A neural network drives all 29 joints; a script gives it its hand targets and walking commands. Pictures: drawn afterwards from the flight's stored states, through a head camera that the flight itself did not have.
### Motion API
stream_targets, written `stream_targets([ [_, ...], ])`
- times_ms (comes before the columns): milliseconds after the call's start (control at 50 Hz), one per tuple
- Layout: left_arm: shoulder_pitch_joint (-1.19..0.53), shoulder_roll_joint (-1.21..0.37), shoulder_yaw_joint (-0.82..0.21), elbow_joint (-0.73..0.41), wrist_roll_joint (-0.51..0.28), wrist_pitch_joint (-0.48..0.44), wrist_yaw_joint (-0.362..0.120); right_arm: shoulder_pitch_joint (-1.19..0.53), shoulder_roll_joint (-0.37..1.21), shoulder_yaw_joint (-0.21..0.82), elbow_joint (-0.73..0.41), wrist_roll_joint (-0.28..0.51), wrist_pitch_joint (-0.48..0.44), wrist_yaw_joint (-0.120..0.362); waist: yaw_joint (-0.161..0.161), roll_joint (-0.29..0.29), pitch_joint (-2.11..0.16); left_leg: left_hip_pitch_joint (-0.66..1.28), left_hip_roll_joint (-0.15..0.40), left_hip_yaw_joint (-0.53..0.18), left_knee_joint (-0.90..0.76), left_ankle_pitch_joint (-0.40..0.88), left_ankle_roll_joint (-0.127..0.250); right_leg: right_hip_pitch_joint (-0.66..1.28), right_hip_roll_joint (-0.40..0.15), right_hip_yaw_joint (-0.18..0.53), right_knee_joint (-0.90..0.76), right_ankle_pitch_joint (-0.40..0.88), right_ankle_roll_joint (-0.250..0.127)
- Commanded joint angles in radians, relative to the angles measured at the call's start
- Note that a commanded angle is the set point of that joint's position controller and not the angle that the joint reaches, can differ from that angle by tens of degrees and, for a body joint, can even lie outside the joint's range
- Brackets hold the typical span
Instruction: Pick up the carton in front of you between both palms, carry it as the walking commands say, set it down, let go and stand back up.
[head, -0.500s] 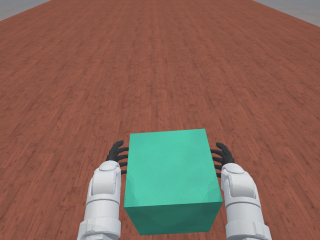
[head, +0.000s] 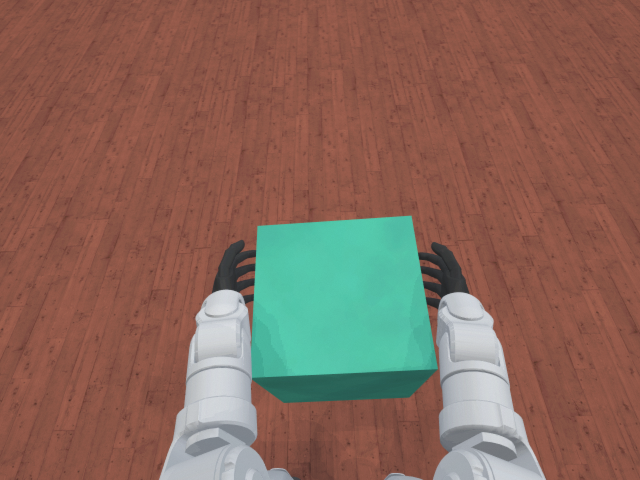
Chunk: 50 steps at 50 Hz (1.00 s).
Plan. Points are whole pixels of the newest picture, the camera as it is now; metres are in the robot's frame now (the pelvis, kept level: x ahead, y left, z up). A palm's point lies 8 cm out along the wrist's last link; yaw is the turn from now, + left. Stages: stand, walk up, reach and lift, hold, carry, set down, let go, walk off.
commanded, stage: set down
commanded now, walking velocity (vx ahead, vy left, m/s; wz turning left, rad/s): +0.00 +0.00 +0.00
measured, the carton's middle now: (340, 319) +0.35 +0.00 -0.09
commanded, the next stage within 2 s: none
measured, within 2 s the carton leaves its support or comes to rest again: neither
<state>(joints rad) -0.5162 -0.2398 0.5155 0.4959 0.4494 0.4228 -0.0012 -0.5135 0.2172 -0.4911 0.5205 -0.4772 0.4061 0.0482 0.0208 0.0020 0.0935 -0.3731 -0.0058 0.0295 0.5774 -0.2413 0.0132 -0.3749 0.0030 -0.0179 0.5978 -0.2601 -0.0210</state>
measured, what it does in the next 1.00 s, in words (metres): lowers itself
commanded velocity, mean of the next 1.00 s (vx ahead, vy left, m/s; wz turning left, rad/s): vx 0.00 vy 0.00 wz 0.00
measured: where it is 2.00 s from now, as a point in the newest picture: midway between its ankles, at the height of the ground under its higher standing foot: outside the picture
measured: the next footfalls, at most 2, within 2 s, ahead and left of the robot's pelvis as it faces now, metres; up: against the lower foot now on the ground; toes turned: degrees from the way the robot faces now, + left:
none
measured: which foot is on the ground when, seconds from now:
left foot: down 0.00-1.00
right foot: down 0.00-1.00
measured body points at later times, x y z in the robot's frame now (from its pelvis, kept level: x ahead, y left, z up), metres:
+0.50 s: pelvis -0.05 -0.01 -0.13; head +0.17 -0.03 +0.26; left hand +0.38 +0.14 -0.19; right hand +0.40 -0.15 -0.20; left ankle +0.04 +0.11 -0.73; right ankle +0.03 -0.11 -0.73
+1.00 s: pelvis -0.07 -0.01 -0.26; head +0.21 -0.04 +0.09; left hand +0.40 +0.14 -0.36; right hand +0.44 -0.16 -0.36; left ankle +0.04 +0.12 -0.73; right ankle +0.03 -0.11 -0.73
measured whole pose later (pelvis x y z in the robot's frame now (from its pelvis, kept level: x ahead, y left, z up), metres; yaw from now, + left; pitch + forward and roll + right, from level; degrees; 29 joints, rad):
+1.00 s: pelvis -0.07 -0.01 -0.26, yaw +1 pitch +46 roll +3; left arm -0.88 -0.18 0.55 0.52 0.19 0.25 0.16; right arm -1.04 -0.09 -0.33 0.78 -0.24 0.26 0.02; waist 0.03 0.01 -0.16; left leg -2.01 -0.03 0.01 1.69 -0.49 -0.03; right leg -2.03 0.02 0.00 1.72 -0.50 -0.04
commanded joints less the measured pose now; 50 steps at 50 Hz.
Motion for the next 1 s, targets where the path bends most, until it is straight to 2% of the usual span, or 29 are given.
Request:
stream_targets([
  [0, -0.33, -0.628, -0.349, 0.102, -0.131, -0.125, -0.163, -0.358, 0.556, 0.336, 0.092, 0.122, -0.125, 0.156, 0.001, 0.001, -0.331, -0.014, -0.09, -0.096, 0.035, 0.238, -0.013, -0.067, 0.098, 0.093, 0.019, 0.226, -0.006],
  [60, -0.393, -0.676, -0.447, 0.105, -0.183, -0.221, -0.165, -0.431, 0.615, 0.443, 0.097, 0.179, -0.216, 0.152, -0.009, -0.019, -0.493, -0.096, -0.108, -0.091, 0.131, 0.292, -0.016, -0.122, 0.107, 0.099, 0.108, 0.295, 0.001],
  [140, -0.483, -0.722, -0.575, 0.072, -0.243, -0.305, -0.163, -0.527, 0.682, 0.591, 0.076, 0.244, -0.295, 0.149, 0.015, -0.032, -0.774, -0.232, -0.123, -0.078, 0.27, 0.337, -0.019, -0.177, 0.113, 0.109, 0.249, 0.378, 0.013],
  [180, -0.513, -0.74, -0.629, 0.041, -0.268, -0.316, -0.161, -0.556, 0.701, 0.646, 0.048, 0.269, -0.304, 0.145, 0.018, -0.035, -0.915, -0.305, -0.129, -0.07, 0.331, 0.337, -0.023, -0.194, 0.116, 0.113, 0.313, 0.409, 0.018],
  [240, -0.552, -0.761, -0.666, 0.014, -0.286, -0.294, -0.168, -0.588, 0.715, 0.684, 0.033, 0.284, -0.276, 0.145, 0.017, -0.041, -1.018, -0.421, -0.137, -0.058, 0.399, 0.258, -0.028, -0.269, 0.122, 0.106, 0.376, 0.344, 0.024],
  [340, -0.636, -0.812, -0.622, 0.04, -0.274, -0.203, -0.204, -0.651, 0.751, 0.652, 0.088, 0.271, -0.185, 0.187, 0.014, -0.051, -0.959, -0.617, -0.139, -0.04, 0.487, 0.041, -0.025, -0.475, 0.128, 0.094, 0.433, 0.079, 0.01],
  [400, -0.691, -0.832, -0.582, 0.069, -0.263, -0.153, -0.225, -0.701, 0.764, 0.611, 0.131, 0.258, -0.138, 0.215, 0.009, -0.049, -0.938, -0.722, -0.141, -0.031, 0.536, -0.029, -0.024, -0.564, 0.128, 0.093, 0.472, -0.006, 0.002],
  [440, -0.739, -0.843, -0.573, 0.074, -0.269, -0.135, -0.231, -0.723, 0.759, 0.579, 0.16, 0.251, -0.122, 0.224, -0.008, -0.033, -0.961, -0.795, -0.143, -0.023, 0.573, -0.055, -0.029, -0.593, 0.126, 0.094, 0.506, -0.028, -0.003],
  [480, -0.76, -0.846, -0.563, 0.097, -0.273, -0.127, -0.229, -0.747, 0.749, 0.558, 0.18, 0.246, -0.117, 0.226, -0.014, -0.023, -0.972, -0.847, -0.147, -0.023, 0.601, -0.057, -0.032, -0.646, 0.129, 0.083, 0.551, -0.014, -0.003],
  [540, -0.768, -0.834, -0.534, 0.123, -0.268, -0.131, -0.207, -0.79, 0.735, 0.562, 0.201, 0.267, -0.12, 0.23, 0.008, -0.035, -1.015, -0.897, -0.153, -0.017, 0.658, -0.035, -0.034, -0.736, 0.134, 0.073, 0.614, 0.003, 0.004],
  [620, -0.796, -0.817, -0.52, 0.131, -0.28, -0.147, -0.173, -0.827, 0.71, 0.566, 0.225, 0.286, -0.132, 0.221, 0.017, -0.062, -1.085, -0.964, -0.16, -0.012, 0.735, -0.013, -0.042, -0.824, 0.139, 0.062, 0.693, 0.03, 0.015],
  [700, -0.84, -0.807, -0.529, 0.117, -0.306, -0.161, -0.142, -0.857, 0.684, 0.575, 0.24, 0.3, -0.144, 0.203, 0.012, -0.074, -1.148, -1.027, -0.166, -0.005, 0.812, -0.001, -0.052, -0.886, 0.142, 0.056, 0.767, 0.051, 0.019],
  [840, -0.931, -0.784, -0.554, 0.084, -0.348, -0.176, -0.096, -0.916, 0.63, 0.582, 0.267, 0.324, -0.156, 0.176, -0.005, -0.063, -1.201, -1.118, -0.177, 0.007, 0.928, -0.016, -0.069, -0.981, 0.146, 0.049, 0.878, 0.043, 0.015],
  [980, -1.011, -0.743, -0.538, 0.077, -0.363, -0.189, -0.061, -0.991, 0.572, 0.585, 0.307, 0.349, -0.164, 0.166, 0.001, -0.061, -1.2, -1.205, -0.179, 0.022, 1.028, -0.04, -0.078, -1.065, 0.142, 0.048, 0.975, 0.017, 0.014],
])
